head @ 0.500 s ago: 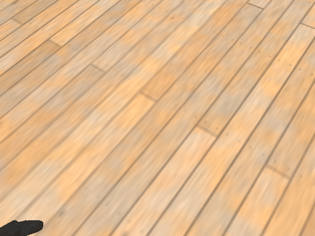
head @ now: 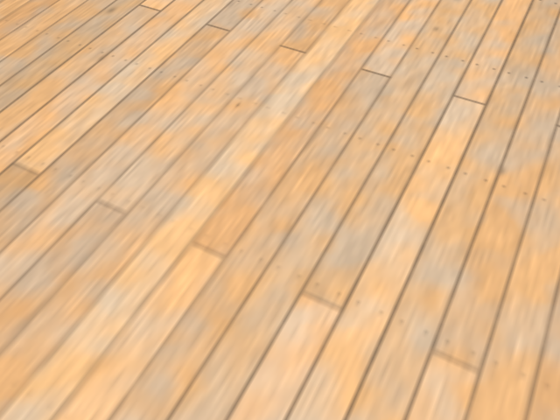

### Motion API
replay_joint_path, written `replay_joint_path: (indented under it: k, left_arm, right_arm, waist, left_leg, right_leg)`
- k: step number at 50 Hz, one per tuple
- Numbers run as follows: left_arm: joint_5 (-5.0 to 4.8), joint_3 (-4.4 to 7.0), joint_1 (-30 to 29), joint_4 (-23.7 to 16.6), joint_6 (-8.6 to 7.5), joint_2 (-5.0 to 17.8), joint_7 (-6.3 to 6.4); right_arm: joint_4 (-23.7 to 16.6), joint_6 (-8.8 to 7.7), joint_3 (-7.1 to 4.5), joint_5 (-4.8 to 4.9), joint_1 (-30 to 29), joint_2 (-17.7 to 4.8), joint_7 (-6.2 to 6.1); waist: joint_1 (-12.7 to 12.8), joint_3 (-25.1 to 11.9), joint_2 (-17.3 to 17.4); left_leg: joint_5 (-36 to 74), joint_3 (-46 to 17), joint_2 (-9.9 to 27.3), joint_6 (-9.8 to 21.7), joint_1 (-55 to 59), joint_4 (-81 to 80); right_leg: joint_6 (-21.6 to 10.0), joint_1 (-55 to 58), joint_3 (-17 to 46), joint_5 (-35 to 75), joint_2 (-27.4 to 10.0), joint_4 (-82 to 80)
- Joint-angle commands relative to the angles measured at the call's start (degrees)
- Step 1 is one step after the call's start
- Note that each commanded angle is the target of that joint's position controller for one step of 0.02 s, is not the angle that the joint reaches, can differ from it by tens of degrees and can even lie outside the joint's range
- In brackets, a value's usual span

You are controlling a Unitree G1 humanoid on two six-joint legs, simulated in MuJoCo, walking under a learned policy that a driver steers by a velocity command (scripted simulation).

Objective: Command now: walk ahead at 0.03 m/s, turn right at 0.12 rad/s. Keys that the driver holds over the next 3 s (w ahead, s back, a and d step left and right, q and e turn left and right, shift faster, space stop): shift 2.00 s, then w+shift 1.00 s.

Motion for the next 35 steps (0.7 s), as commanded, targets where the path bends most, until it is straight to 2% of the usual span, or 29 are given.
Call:
replay_joint_path:
  k: [1,2,3,4,5,7,10,15,24,35]
  left_arm:
    - [0.01,0.83,1.2,-0.97,-1.05,4.38,-0.06]
    - [0.87,0.81,4.9,-0.39,-1.37,3.78,-0.29]
    - [0.71,1.1,3.54,-0.48,-1.27,4.18,0.08]
    - [0.84,1.66,1.14,0.29,-0.99,6.2,0.46]
    - [0.91,1.85,-0.5,0.41,-0.69,6.02,0.74]
    - [0.88,2.01,0.77,1.66,0.04,5.96,1.08]
    - [0.5,2.0,1.72,3.62,-0.59,4.95,1.06]
    - [0.15,2.22,3.04,6.8,-1.03,4.46,1.3]
    - [-0.31,2.54,4.08,12.52,-0.58,5.11,2.14]
    - [-0.55,2.37,2.49,18.95,-0.19,5.06,2.51]
  right_arm:
    - [-1.94,-0.78,-0.8,-1.82,4.08,-5.24,0.5]
    - [-2.79,-0.86,-1.35,-2.14,2.39,-9.28,0.17]
    - [-2.46,-1.13,-0.92,-2.08,-1.37,-7.44,0.43]
    - [-3.44,-1.66,-0.11,-2.15,-4.37,-4.76,0.65]
    - [-2.6,-2.15,-0.02,-2.15,-3.42,-4.39,0.56]
    - [-1.59,-3.17,0.23,-1.45,-1.28,-4.66,0.56]
    - [-0.24,-3.46,0.51,-0.9,1.68,-4.27,-0.06]
    - [1.08,-3.26,0.77,-0.72,2.83,-3.76,-0.37]
    - [4.69,-3.08,0.93,-0.42,3.81,-3.59,-0.07]
    - [8.95,-2.91,1.06,-0.34,5.9,-3.8,-0.51]
  waist:
    - [-1.2,-7.29,-4.79]
    - [2.61,-6.3,5.48]
    - [2.95,-4.7,10.7]
    - [2.47,-1.83,8.19]
    - [1.43,-1.64,7.64]
    - [0.79,-0.85,5.71]
    - [-0.18,-1.63,1.92]
    - [-0.74,-3.33,-1.14]
    - [-0.57,-3.56,-1.62]
    - [-0.58,-2.42,-0.97]
  left_leg:
    - [12.55,-3.44,3.03,3.61,13.1,-13.57]
    - [16.53,-9.33,9.94,7.22,11.43,-14.48]
    - [1.99,-12.14,11.88,10.9,-0.73,-19.07]
    - [-6.77,-9.73,8.19,8.64,-4.23,-20.27]
    - [-9.35,-7.72,6.08,6.26,-4.52,-19.84]
    - [-8.01,-5.57,4.38,4.44,-3.5,-18.97]
    - [-3.33,-3.9,3.28,4.39,0.13,-16.53]
    - [2.91,-2.67,2.39,4.84,3.01,-14.93]
    - [9.08,-1.19,1.16,4.55,4.71,-14.95]
    - [10.48,-0.63,0.54,4.25,5.83,-16.06]
  right_leg:
    - [-3.73,-1.24,9.64,-5.79,-7.84,-5.28]
    - [-0.28,-2.4,4.86,-11.86,-2.67,-0.51]
    - [1.84,5.06,1.65,-9.18,-1.82,-1.62]
    - [2.27,8.8,2.21,-4.23,-2.43,-2.17]
    - [2.03,9.93,2.37,-1.65,-2.26,-2.17]
    - [1.23,10.14,3.93,-0.26,-3.04,-3.46]
    - [0.78,9.0,4.32,1.77,-3.3,-4.5]
    - [1.2,9.99,4.5,7.07,-3.59,-4.49]
    - [1.04,12.76,4.58,12.34,-4.05,-4.56]
    - [1.18,13.37,3.64,12.08,-3.7,-5.65]
Next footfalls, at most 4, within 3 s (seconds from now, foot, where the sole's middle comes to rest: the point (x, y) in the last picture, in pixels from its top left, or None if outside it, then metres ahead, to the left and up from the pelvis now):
0.02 left None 0.04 0.14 -0.77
2.32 right None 0.18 -0.14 -0.77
2.80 left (277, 331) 0.69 0.06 -0.77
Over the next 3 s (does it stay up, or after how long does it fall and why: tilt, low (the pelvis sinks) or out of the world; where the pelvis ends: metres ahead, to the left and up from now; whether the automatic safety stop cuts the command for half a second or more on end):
stays up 0.62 -0.02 0.00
